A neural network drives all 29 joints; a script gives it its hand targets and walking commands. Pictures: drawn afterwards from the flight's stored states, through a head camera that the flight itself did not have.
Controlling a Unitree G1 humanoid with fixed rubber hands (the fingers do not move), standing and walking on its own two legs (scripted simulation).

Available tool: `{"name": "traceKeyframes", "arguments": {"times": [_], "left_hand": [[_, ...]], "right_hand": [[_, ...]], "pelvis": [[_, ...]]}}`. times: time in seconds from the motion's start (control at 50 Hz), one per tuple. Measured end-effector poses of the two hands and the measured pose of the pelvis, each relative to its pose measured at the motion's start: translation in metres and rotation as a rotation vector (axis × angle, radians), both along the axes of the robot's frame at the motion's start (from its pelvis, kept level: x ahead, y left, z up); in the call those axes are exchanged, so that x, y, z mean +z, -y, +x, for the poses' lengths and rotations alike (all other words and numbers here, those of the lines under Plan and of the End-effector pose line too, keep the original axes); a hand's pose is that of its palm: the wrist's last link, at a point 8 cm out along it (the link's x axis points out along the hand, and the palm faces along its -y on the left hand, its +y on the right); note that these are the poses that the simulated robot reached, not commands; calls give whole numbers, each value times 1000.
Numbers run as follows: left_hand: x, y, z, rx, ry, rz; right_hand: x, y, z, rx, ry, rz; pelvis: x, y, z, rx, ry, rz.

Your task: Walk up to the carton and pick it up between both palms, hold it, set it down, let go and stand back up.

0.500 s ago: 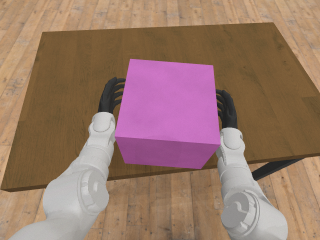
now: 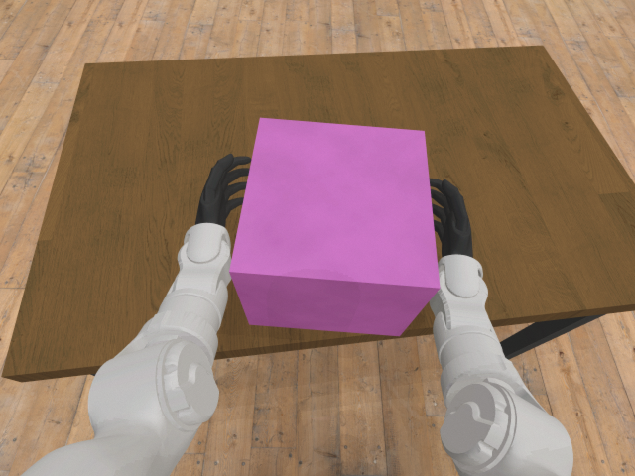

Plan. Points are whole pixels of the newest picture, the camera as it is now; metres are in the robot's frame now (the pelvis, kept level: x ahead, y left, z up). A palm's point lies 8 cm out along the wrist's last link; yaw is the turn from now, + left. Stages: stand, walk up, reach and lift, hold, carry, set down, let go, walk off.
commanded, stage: reach and lift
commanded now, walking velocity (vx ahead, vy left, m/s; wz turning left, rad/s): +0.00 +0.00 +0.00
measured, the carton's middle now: (333, 232) +0.44 +0.01 -0.01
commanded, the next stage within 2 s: none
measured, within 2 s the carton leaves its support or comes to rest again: leaves its support in 1.60 s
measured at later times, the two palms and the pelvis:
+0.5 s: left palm (215, 219) +0.44 +0.16 +0.02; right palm (454, 245) +0.41 -0.15 +0.02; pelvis +0.00 +0.00 +0.00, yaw +1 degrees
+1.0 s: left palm (211, 237) +0.41 +0.16 +0.01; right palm (456, 261) +0.39 -0.15 +0.02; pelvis -0.03 +0.01 -0.01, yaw -1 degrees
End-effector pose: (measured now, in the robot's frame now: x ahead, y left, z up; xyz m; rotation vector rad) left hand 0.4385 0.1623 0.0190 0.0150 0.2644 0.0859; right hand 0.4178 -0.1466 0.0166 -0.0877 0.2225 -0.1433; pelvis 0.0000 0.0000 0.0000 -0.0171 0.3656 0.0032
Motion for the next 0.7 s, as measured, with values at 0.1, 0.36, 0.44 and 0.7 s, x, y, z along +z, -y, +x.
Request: {"name": "traceKeyframes", "arguments": {"times": [0.1,0.36,0.44,0.7], "left_hand": [[0,0,0,1,0,-2],[-1,0,-1,11,2,-25],[-2,0,-2,16,12,-43],[-1,1,-12,13,38,-63]], "right_hand": [[0,0,0,0,0,1],[1,0,-1,6,20,-46],[2,-1,-2,18,34,-66],[4,0,-14,5,63,-75]], "pelvis": [[0,0,0,2,-1,0],[-2,-1,0,10,-33,-3],[-2,-2,-2,14,-45,-5],[-4,-9,-16,5,-67,-12]]}}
